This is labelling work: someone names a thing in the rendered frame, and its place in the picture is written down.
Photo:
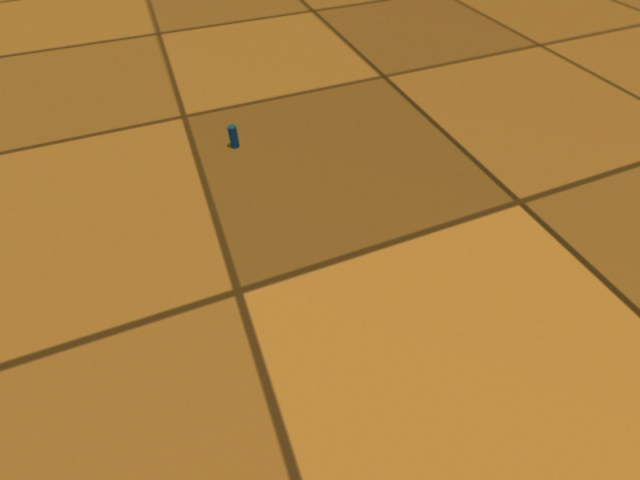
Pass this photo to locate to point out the can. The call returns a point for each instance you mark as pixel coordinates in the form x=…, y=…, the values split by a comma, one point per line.
x=233, y=136

